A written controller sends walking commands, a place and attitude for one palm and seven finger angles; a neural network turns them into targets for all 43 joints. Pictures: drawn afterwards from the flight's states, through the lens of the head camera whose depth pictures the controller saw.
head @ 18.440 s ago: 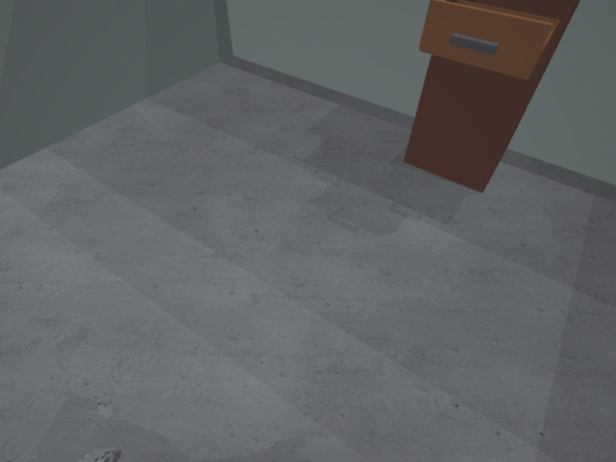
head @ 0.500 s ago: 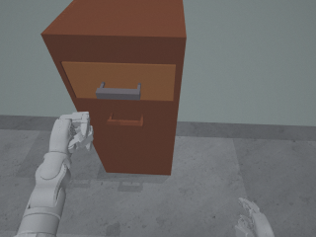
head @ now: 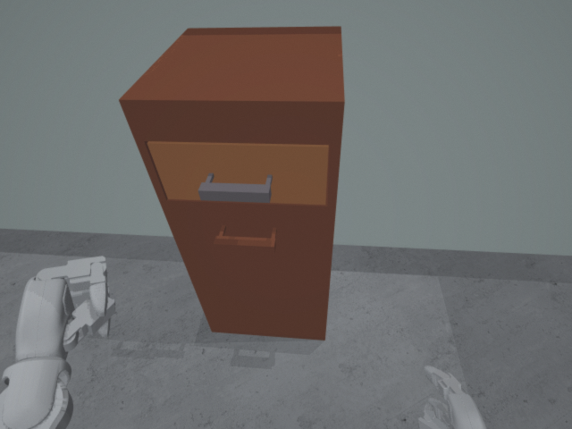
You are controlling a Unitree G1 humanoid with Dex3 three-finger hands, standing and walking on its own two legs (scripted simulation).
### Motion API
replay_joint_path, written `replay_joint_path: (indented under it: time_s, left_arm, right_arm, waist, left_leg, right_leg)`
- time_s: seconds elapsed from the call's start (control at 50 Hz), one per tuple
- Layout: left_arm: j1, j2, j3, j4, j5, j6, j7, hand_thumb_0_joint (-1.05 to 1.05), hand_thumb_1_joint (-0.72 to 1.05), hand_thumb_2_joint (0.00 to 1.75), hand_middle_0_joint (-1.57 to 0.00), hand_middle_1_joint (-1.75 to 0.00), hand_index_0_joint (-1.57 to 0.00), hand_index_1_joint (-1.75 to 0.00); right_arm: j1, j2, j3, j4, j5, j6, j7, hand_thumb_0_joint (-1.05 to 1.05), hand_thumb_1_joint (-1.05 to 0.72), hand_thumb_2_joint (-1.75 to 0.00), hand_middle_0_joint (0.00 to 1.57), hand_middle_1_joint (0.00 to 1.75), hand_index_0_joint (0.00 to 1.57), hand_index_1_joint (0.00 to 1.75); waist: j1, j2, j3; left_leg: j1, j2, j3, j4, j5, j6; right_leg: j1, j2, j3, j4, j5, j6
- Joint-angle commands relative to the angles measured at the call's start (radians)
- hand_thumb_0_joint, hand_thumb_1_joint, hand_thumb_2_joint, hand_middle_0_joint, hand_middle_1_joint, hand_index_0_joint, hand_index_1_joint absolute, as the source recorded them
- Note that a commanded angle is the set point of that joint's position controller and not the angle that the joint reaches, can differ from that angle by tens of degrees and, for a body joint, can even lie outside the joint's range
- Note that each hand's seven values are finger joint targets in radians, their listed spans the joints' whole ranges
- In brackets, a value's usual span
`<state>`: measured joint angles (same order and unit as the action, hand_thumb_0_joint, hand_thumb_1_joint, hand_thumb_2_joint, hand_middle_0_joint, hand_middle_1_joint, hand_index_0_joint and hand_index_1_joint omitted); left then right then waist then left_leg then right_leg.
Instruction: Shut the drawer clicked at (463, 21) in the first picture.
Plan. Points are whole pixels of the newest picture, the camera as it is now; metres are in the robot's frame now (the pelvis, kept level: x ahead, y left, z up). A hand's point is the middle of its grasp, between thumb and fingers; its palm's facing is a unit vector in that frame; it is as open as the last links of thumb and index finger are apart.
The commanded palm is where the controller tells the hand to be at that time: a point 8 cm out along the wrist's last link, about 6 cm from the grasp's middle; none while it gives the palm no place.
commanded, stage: draw the hand back to the body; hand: left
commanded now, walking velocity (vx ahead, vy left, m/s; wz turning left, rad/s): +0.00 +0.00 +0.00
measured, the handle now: (237, 185) +0.59 +0.17 +0.00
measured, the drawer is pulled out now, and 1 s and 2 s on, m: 0.00 0.00 0.00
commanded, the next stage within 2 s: step back with the hand held close in 0.30 s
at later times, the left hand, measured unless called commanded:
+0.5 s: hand (73, 315) +0.18 +0.24 +0.17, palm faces +0.41 -0.82 -0.40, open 3.2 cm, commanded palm +0.13 +0.28 +0.17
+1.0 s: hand (49, 349) +0.15 +0.25 +0.15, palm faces +0.31 -0.81 -0.50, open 3.2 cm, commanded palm +0.09 +0.30 +0.17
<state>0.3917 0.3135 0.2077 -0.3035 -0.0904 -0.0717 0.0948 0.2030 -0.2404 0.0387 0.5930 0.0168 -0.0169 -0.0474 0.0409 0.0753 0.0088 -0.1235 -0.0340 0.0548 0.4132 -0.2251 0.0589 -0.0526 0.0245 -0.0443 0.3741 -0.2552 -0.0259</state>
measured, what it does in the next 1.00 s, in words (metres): stands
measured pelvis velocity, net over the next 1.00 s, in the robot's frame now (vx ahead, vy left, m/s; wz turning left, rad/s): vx -0.04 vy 0.02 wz -0.02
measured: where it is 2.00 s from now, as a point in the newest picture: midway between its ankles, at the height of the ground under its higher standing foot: outside the picture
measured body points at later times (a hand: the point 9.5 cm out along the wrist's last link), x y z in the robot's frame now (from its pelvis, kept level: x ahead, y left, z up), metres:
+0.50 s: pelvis +0.00 +0.00 +0.00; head -0.02 -0.03 +0.45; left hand +0.15 +0.28 +0.19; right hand +0.19 -0.22 -0.08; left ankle +0.01 +0.08 -0.74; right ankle -0.03 -0.10 -0.74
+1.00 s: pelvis -0.04 +0.02 -0.01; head -0.02 +0.02 +0.44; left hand +0.13 +0.30 +0.18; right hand +0.14 -0.22 -0.09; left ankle +0.01 +0.08 -0.74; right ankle -0.03 -0.10 -0.74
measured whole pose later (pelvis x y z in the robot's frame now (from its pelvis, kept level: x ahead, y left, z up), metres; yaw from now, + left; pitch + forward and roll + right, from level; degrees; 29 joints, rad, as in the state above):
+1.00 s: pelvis -0.04 +0.02 -0.01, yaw -1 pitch +1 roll -1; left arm 0.64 0.41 0.37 -0.58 -0.06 -0.20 0.12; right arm 0.18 -0.23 -0.01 0.53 0.01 0.01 -0.07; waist 0.01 0.03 0.04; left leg -0.34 -0.04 0.08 0.51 -0.19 0.09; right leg -0.29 0.01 -0.03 0.50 -0.23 0.00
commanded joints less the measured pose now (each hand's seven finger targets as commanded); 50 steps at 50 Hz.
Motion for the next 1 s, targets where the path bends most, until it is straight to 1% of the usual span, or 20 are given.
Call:
replay_joint_path:
  time_s: [0.0, 0.1, 0.12, 0.16, 0.26, 0.32, 0.4, 0.42, 0.44, 0.46, 0.48, 0.52, 0.54, 0.62, 0.64, 0.7, 0.74, 0.76, 0.82, 0.98]
  left_arm:
    - [-0.011, 0.19, 0.154, -0.309, -0.007, -0.09, 0.013, 0.0, 0.9, 0.9, -1.4, -1.6, -1.4, -1.6]
    - [0.12, 0.209, 0.207, -0.379, -0.007, -0.108, 0.021, 0.0, 0.9, 0.9, -1.4, -1.6, -1.4, -1.6]
    - [0.12, 0.174, 0.174, -0.357, -0.006, -0.106, 0.019, 0.0, 0.9, 0.9, -1.4, -1.6, -1.4, -1.6]
    - [0.084, 0.163, 0.159, -0.327, -0.002, -0.103, 0.02, 0.0, 0.9, 0.9, -1.4, -1.6, -1.4, -1.6]
    - [0.051, 0.175, 0.165, -0.345, 0.006, -0.114, 0.031, 0.0, 0.9, 0.9, -1.4, -1.6, -1.4, -1.6]
    - [0.061, 0.178, 0.17, -0.364, 0.007, -0.116, 0.036, 0.0, 0.9, 0.9, -1.4, -1.6, -1.4, -1.6]
    - [0.056, 0.181, 0.176, -0.362, 0.007, -0.11, 0.034, 0.0, 0.9, 0.9, -1.4, -1.6, -1.4, -1.6]
    - [-0.095, 0.351, 0.348, -0.475, 0.012, -0.16, 0.039, 0.0, 0.9, 0.9, -1.4, -1.6, -1.4, -1.6]
    - [-0.096, 0.352, 0.357, -0.435, 0.014, -0.181, 0.036, 0.0, 0.9, 0.9, -1.4, -1.6, -1.4, -1.6]
    - [0.052, 0.238, 0.279, -0.309, 0.017, -0.176, 0.023, 0.0, 0.9, 0.9, -1.4, -1.6, -1.4, -1.6]
    - [0.132, 0.174, 0.224, -0.279, 0.019, -0.17, 0.011, 0.0, 0.9, 0.9, -1.4, -1.6, -1.4, -1.6]
    - [0.184, 0.155, 0.197, -0.294, 0.019, -0.169, 0.003, 0.0, 0.9, 0.9, -1.4, -1.6, -1.4, -1.6]
    - [0.193, 0.164, 0.203, -0.318, 0.019, -0.174, 0.002, 0.0, 0.9, 0.9, -1.4, -1.6, -1.4, -1.6]
    - [0.235, 0.229, 0.262, -0.391, 0.018, -0.175, 0.016, 0.0, 0.9, 0.9, -1.4, -1.6, -1.4, -1.6]
    - [0.242, 0.255, 0.284, -0.408, 0.014, -0.174, 0.022, 0.0, 0.9, 0.9, -1.4, -1.6, -1.4, -1.6]
    - [0.257, 0.26, 0.289, -0.467, 0.015, -0.176, 0.03, 0.0, 0.9, 0.9, -1.4, -1.6, -1.4, -1.6]
    - [0.269, 0.281, 0.313, -0.48, 0.012, -0.173, 0.036, 0.0, 0.9, 0.9, -1.4, -1.6, -1.4, -1.6]
    - [0.278, 0.264, 0.3, -0.478, 0.011, -0.17, 0.037, 0.0, 0.9, 0.9, -1.4, -1.6, -1.4, -1.6]
    - [0.278, 0.245, 0.281, -0.471, 0.017, -0.171, 0.037, 0.0, 0.9, 0.9, -1.4, -1.6, -1.4, -1.6]
    - [0.255, 0.233, 0.283, -0.457, 0.035, -0.196, 0.047, 0.0, 0.9, 0.9, -1.4, -1.6, -1.4, -1.6]
  right_arm:
    - [-0.147, -0.1, -0.049, -0.173, 0.001, -0.081, -0.004, 0.0, -0.9, -0.9, 0.2, 0.3, 0.2, 0.3]
    - [-0.144, -0.096, -0.056, -0.172, 0.005, -0.11, -0.009, 0.0, -0.9, -0.9, 0.2, 0.3, 0.2, 0.3]
    - [-0.141, -0.095, -0.057, -0.165, 0.005, -0.111, -0.01, 0.0, -0.9, -0.9, 0.2, 0.3, 0.2, 0.3]
    - [-0.134, -0.103, -0.059, -0.154, 0.002, -0.114, -0.015, 0.0, -0.9, -0.9, 0.2, 0.3, 0.2, 0.3]
    - [-0.129, -0.102, -0.062, -0.147, 0.001, -0.126, -0.025, 0.0, -0.9, -0.9, 0.2, 0.3, 0.2, 0.3]
    - [-0.132, -0.097, -0.059, -0.147, -0.002, -0.135, -0.027, 0.0, -0.9, -0.9, 0.2, 0.3, 0.2, 0.3]
    - [-0.139, -0.092, -0.053, -0.146, -0.002, -0.139, -0.022, 0.0, -0.9, -0.9, 0.2, 0.3, 0.2, 0.3]
    - [-0.133, -0.121, -0.061, -0.18, -0.001, -0.115, -0.016, 0.0, -0.9, -0.9, 0.2, 0.3, 0.2, 0.3]
    - [-0.128, -0.102, -0.058, -0.163, -0.004, -0.106, -0.019, 0.0, -0.9, -0.9, 0.2, 0.3, 0.2, 0.3]
    - [-0.117, -0.104, -0.065, -0.145, -0.012, -0.091, -0.015, 0.0, -0.9, -0.9, 0.2, 0.3, 0.2, 0.3]
    - [-0.113, -0.109, -0.073, -0.153, -0.011, -0.076, -0.004, 0.0, -0.9, -0.9, 0.2, 0.3, 0.2, 0.3]
    - [-0.114, -0.118, -0.081, -0.166, -0.01, -0.051, 0.003, 0.0, -0.9, -0.9, 0.2, 0.3, 0.2, 0.3]
    - [-0.12, -0.12, -0.086, -0.173, -0.011, -0.044, 0.001, 0.0, -0.9, -0.9, 0.2, 0.3, 0.2, 0.3]
    - [-0.119, -0.111, -0.096, -0.204, -0.002, -0.01, -0.005, 0.0, -0.9, -0.9, 0.2, 0.3, 0.2, 0.3]
    - [-0.127, -0.114, -0.094, -0.209, -0.004, -0.005, -0.011, 0.0, -0.9, -0.9, 0.2, 0.3, 0.2, 0.3]
    - [-0.111, -0.113, -0.097, -0.226, -0.001, 0.001, -0.018, 0.0, -0.9, -0.9, 0.2, 0.3, 0.2, 0.3]
    - [-0.118, -0.115, -0.098, -0.226, -0.002, -0.001, -0.024, 0.0, -0.9, -0.9, 0.2, 0.3, 0.2, 0.3]
    - [-0.11, -0.111, -0.098, -0.227, -0.002, -0.001, -0.024, 0.0, -0.9, -0.9, 0.2, 0.3, 0.2, 0.3]
    - [-0.099, -0.117, -0.102, -0.222, -0.004, -0.009, -0.024, 0.0, -0.9, -0.9, 0.2, 0.3, 0.2, 0.3]
    - [-0.098, -0.122, -0.101, -0.224, -0.004, -0.041, -0.028, 0.0, -0.9, -0.9, 0.2, 0.3, 0.2, 0.3]
  waist:
    - [0.008, -0.03, -0.071]
    - [0.019, -0.028, -0.05]
    - [0.008, -0.031, -0.016]
    - [-0.001, -0.057, 0.023]
    - [0.003, -0.042, -0.027]
    - [0.01, -0.029, -0.048]
    - [0.015, -0.008, -0.012]
    - [-0.014, -0.032, 0.055]
    - [-0.019, -0.042, 0.076]
    - [-0.027, -0.093, 0.073]
    - [-0.028, -0.085, 0.034]
    - [-0.032, -0.036, -0.028]
    - [-0.029, -0.025, -0.061]
    - [-0.028, -0.087, -0.156]
    - [-0.021, -0.062, -0.172]
    - [-0.024, -0.019, -0.2]
    - [-0.018, -0.004, -0.21]
    - [-0.021, -0.012, -0.203]
    - [-0.029, 0.011, -0.164]
    - [-0.045, -0.044, -0.083]
  left_leg:
    - [0.059, 0.052, -0.077, -0.056, 0.154, -0.021]
    - [0.045, 0.053, -0.074, -0.044, 0.138, -0.021]
    - [0.036, 0.053, -0.074, -0.045, 0.123, -0.021]
    - [0.034, 0.053, -0.073, -0.05, 0.085, -0.016]
    - [0.057, 0.051, -0.073, -0.043, 0.077, -0.011]
    - [0.064, 0.05, -0.072, -0.035, 0.118, -0.011]
    - [0.052, 0.052, -0.082, -0.048, 0.127, -0.021]
    - [-0.03, 0.071, -0.103, -0.023, 0.059, 0.01]
    - [-0.037, 0.063, -0.112, -0.006, 0.036, 0.004]
    - [-0.029, 0.067, -0.113, 0.003, 0.068, 0.003]
    - [-0.009, 0.077, -0.103, 0.006, 0.112, 0.004]
    - [-0.002, 0.094, -0.095, -0.014, 0.197, 0.006]
    - [0.011, 0.094, -0.089, -0.019, 0.238, 0.006]
    - [-0.012, 0.114, -0.098, -0.009, 0.363, 0.008]
    - [-0.022, 0.113, -0.103, -0.007, 0.386, 0.007]
    - [-0.043, 0.128, -0.113, -0.001, 0.442, 0.004]
    - [-0.055, 0.136, -0.121, -0.002, 0.449, 0.006]
    - [-0.068, 0.141, -0.128, -0.003, 0.45, 0.004]
    - [-0.127, 0.159, -0.143, -0.032, 0.335, 0.011]
    - [-0.403, 0.159, -0.192, -0.095, -0.174, 0.035]
  right_leg:
    - [-0.065, -0.02, 0.041, -0.07, 0.155, -0.003]
    - [-0.081, -0.019, 0.045, -0.077, 0.138, -0.002]
    - [-0.098, -0.02, 0.046, -0.075, 0.121, -0.002]
    - [-0.133, -0.021, 0.048, -0.096, 0.077, 0.002]
    - [-0.12, -0.029, 0.055, -0.089, 0.063, 0.001]
    - [-0.098, -0.031, 0.054, -0.073, 0.112, -0.002]
    - [-0.097, -0.024, 0.049, -0.07, 0.121, -0.005]
    - [-0.165, -0.073, 0.171, -0.122, 0.155, 0.005]
    - [-0.184, -0.098, 0.188, -0.146, 0.151, -0.008]
    - [-0.192, -0.102, 0.173, -0.138, 0.158, -0.006]
    - [-0.182, -0.102, 0.16, -0.12, 0.194, 0.005]
    - [-0.146, -0.093, 0.122, -0.067, 0.261, 0.023]
    - [-0.136, -0.085, 0.105, -0.051, 0.291, 0.029]
    - [-0.077, -0.075, 0.082, 0.021, 0.38, 0.038]
    - [-0.066, -0.073, 0.081, 0.033, 0.395, 0.037]
    - [-0.052, -0.063, 0.075, 0.082, 0.401, 0.034]
    - [-0.057, -0.054, 0.076, 0.1, 0.385, 0.036]
    - [-0.058, -0.054, 0.073, 0.109, 0.373, 0.035]
    - [-0.083, -0.045, 0.079, 0.127, 0.264, 0.035]
    - [-0.027, -0.049, 0.128, 0.131, 0.115, 0.026]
